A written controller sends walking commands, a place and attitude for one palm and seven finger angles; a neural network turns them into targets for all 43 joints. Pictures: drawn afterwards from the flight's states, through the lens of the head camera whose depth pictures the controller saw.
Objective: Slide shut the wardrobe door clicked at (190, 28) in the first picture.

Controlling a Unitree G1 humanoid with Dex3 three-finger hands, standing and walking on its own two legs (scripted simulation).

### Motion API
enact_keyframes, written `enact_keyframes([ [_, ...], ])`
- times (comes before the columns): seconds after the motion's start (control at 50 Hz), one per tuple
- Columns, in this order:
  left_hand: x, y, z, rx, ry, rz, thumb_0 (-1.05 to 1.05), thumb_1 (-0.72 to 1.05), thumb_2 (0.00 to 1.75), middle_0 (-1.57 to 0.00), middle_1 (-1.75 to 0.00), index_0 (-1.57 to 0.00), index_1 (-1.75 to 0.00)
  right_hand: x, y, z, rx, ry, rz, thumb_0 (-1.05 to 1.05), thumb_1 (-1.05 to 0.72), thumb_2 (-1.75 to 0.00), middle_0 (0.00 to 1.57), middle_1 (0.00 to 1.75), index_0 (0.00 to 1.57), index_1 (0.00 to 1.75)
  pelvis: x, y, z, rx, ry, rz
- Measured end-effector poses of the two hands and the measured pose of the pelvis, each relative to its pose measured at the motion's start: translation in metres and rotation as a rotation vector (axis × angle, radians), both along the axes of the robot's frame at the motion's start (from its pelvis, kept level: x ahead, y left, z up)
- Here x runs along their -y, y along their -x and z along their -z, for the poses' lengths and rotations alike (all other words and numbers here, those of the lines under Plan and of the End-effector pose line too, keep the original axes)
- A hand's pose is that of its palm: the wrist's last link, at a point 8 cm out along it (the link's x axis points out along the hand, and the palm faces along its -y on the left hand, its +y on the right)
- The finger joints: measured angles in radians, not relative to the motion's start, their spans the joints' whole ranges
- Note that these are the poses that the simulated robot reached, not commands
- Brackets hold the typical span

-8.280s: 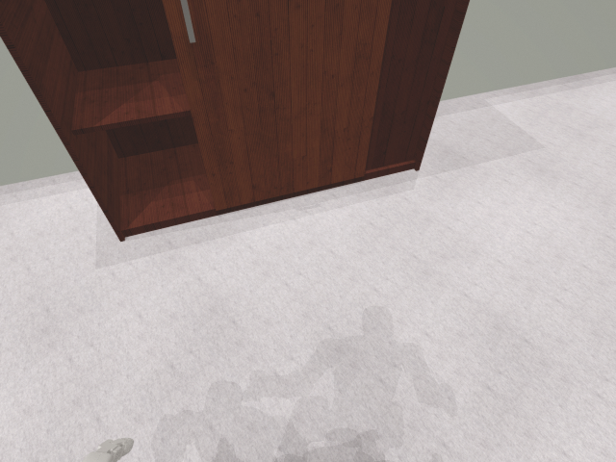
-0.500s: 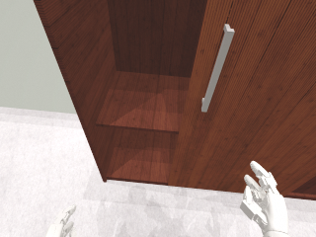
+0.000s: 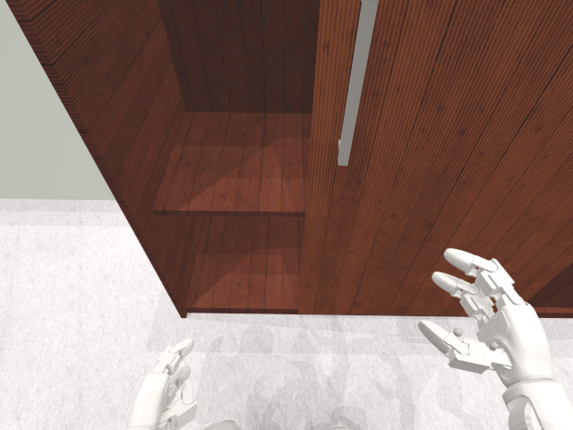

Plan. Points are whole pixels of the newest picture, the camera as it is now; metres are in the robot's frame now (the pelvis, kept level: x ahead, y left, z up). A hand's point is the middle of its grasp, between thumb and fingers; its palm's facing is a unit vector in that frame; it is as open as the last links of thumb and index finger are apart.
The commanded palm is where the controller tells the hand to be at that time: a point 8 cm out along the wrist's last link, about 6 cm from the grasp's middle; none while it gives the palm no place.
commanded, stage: raise the hand with hooked fingers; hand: right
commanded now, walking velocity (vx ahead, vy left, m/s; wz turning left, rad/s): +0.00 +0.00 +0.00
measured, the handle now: (352, 89) +0.56 -0.08 +0.20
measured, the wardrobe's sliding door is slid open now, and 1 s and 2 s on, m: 0.40 0.40 0.40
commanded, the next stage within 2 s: move the hooked fingers beside the handle in 1.38 s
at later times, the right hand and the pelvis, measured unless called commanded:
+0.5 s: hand (523, 272) +0.27 -0.24 +0.15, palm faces +0.05 +1.00 -0.08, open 13.2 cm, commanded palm +0.24 -0.29 +0.16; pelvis +0.02 +0.00 +0.03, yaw +0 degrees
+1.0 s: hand (561, 202) +0.32 -0.26 +0.22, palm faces +0.07 +0.99 -0.08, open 13.9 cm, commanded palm +0.27 -0.30 +0.21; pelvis +0.03 +0.02 +0.05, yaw +0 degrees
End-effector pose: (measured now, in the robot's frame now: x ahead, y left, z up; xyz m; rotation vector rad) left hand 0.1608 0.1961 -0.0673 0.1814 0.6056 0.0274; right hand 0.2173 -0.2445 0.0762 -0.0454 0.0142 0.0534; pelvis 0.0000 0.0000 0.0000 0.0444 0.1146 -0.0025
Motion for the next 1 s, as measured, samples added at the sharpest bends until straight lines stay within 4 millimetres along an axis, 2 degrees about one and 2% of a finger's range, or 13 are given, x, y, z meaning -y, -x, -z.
enact_keyframes([
  [0.1, -0.011, 0.024, -0.004, -0.033, -0.01, -0.065, 0.02, 0.9, 0.9, -0.21, -0.3, -0.21, -0.3, 0.013, -0.01, -0.014, -0.021, 0.004, 0.042, 0.0, -0.14, -0.58, 0.26, 0.79, 0.26, 0.79, 0.005, -0.005, -0.01, 0.011, 0.011, -0.019],
  [0.18, -0.026, 0.028, -0.011, -0.032, -0.051, -0.081, 0.02, 0.9, 0.9, -0.21, -0.3, -0.21, -0.3, 0.02, -0.012, -0.028, 0.02, 0.017, 0.067, 0.0, -0.05, -0.54, 0.27, 0.85, 0.26, 0.85, 0.007, -0.008, -0.015, 0.022, 0.013, -0.022],
  [0.28, -0.042, 0.017, -0.024, 0.002, -0.099, -0.088, 0.02, 0.9, 0.9, -0.21, -0.3, -0.2, -0.3, 0.028, -0.016, -0.039, 0.037, 0.026, 0.071, 0.0, 0.07, -0.49, 0.27, 0.92, 0.27, 0.92, 0.008, -0.012, -0.02, 0.04, 0.013, -0.019],
  [0.36, -0.045, 0.0, -0.036, 0.054, -0.111, -0.081, 0.02, 0.9, 0.9, -0.21, -0.3, -0.2, -0.3, 0.034, -0.02, -0.051, 0.051, 0.031, 0.081, 0.0, 0.16, -0.45, 0.28, 0.98, 0.28, 0.98, 0.007, -0.016, -0.025, 0.06, 0.014, -0.015],
  [0.5, -0.034, -0.03, -0.051, 0.13, -0.079, -0.038, 0.02, 0.9, 0.9, -0.21, -0.3, -0.2, -0.3, 0.047, -0.029, -0.08, 0.09, 0.037, 0.101, -0.01, 0.32, -0.38, 0.29, 1.09, 0.29, 1.09, 0.002, -0.021, -0.033, 0.094, 0.017, -0.009],
  [0.6, -0.024, -0.042, -0.053, 0.145, -0.045, -0.008, 0.02, 0.9, 0.9, -0.21, -0.3, -0.2, -0.3, 0.054, -0.037, -0.095, 0.08, 0.036, 0.11, -0.01, 0.42, -0.34, 0.3, 1.15, 0.3, 1.15, -0.002, -0.024, -0.037, 0.11, 0.021, -0.005],
  [0.76, -0.025, -0.043, -0.05, 0.119, -0.022, 0.004, 0.02, 0.9, 0.9, -0.21, -0.3, -0.2, -0.3, 0.063, -0.05, -0.121, 0.1, 0.045, 0.125, -0.01, 0.48, -0.31, 0.31, 1.19, 0.3, 1.19, -0.01, -0.028, -0.043, 0.123, 0.025, -0.003],
  [0.94, -0.046, -0.035, -0.046, 0.075, -0.041, -0.038, 0.02, 0.9, 0.9, -0.21, -0.3, -0.2, -0.3, 0.071, -0.068, -0.143, 0.109, 0.048, 0.131, -0.02, 0.5, -0.3, 0.31, 1.2, 0.31, 1.2, -0.016, -0.031, -0.046, 0.126, 0.03, -0.005],
  [1.0, -0.053, -0.033, -0.046, 0.071, -0.045, -0.052, 0.02, 0.9, 0.9, -0.21, -0.3, -0.2, -0.3, 0.069, -0.073, -0.143, 0.103, 0.035, 0.116, -0.02, 0.5, -0.3, 0.31, 1.2, 0.31, 1.2, -0.017, -0.032, -0.046, 0.122, 0.031, -0.01],
])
